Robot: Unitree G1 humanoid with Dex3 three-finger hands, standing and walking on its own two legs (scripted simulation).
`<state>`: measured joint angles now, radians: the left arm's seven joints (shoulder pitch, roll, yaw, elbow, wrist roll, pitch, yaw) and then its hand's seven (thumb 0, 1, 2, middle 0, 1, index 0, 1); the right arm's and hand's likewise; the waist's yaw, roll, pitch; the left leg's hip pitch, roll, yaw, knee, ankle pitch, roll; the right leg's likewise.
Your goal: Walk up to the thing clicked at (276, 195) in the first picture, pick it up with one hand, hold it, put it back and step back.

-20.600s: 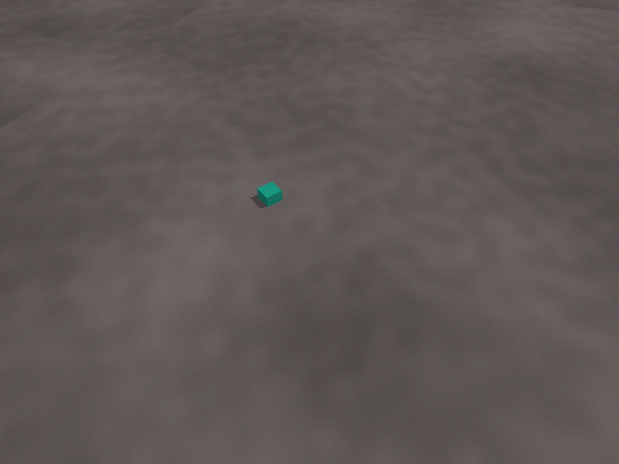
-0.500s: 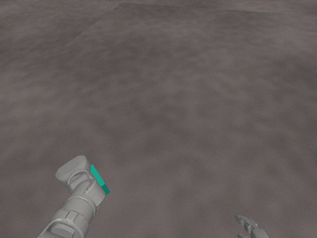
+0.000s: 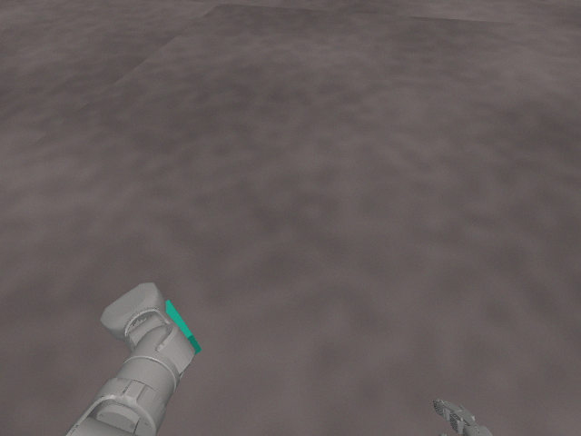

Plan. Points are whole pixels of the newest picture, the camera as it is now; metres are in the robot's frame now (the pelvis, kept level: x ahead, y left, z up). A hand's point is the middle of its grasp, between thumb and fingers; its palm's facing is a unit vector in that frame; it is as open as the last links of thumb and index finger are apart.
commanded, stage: crouch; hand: left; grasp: from above
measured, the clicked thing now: (161, 340) +0.31 +0.23 -0.08
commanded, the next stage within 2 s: none
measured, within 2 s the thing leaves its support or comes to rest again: neither
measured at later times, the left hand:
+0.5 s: hand (181, 360) +0.34 +0.24 -0.22, palm faces -0.31 -0.24 -0.92, open 10.8 cm
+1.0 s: hand (205, 375) +0.38 +0.24 -0.44, palm faces -0.30 -0.29 -0.91, open 10.8 cm
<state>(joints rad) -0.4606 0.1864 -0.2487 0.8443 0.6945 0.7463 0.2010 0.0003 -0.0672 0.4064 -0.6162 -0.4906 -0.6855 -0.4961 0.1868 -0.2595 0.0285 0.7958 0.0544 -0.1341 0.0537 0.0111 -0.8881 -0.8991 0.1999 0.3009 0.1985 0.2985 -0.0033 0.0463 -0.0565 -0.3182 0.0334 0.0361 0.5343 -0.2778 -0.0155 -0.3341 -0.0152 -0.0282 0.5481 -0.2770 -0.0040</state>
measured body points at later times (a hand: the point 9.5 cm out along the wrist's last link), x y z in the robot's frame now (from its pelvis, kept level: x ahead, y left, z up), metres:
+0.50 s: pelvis -0.05 +0.00 -0.11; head +0.08 +0.02 +0.32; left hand +0.35 +0.24 -0.17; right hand +0.01 -0.27 -0.23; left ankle +0.00 +0.13 -0.73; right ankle +0.00 -0.12 -0.73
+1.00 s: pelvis -0.08 +0.01 -0.30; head +0.14 +0.02 +0.09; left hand +0.40 +0.25 -0.39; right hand -0.05 -0.24 -0.44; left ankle -0.01 +0.13 -0.73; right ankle +0.00 -0.11 -0.73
